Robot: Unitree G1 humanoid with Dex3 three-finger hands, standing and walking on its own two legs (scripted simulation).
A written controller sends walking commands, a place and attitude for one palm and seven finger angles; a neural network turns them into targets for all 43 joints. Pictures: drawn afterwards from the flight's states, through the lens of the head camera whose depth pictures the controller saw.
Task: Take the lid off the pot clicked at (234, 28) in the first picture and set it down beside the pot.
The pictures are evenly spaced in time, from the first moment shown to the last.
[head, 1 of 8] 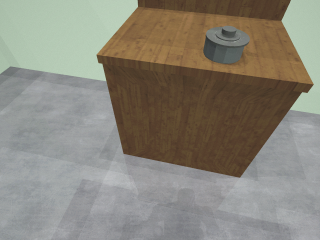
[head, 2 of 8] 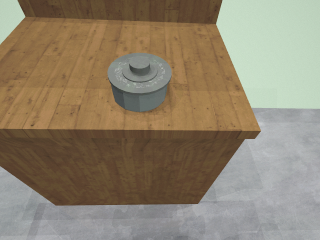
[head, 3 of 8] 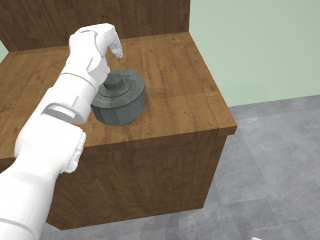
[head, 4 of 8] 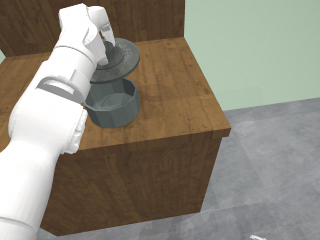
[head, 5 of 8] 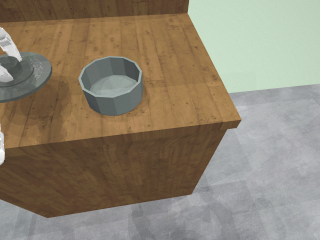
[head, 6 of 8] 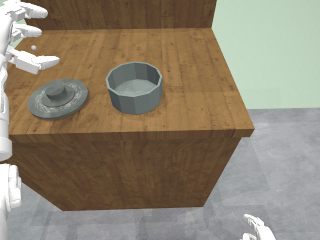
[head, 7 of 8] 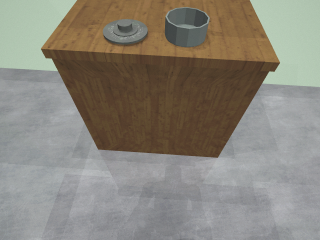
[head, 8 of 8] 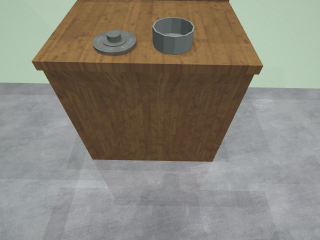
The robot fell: no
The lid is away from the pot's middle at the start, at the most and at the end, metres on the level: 0.00 0.25 0.23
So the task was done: yes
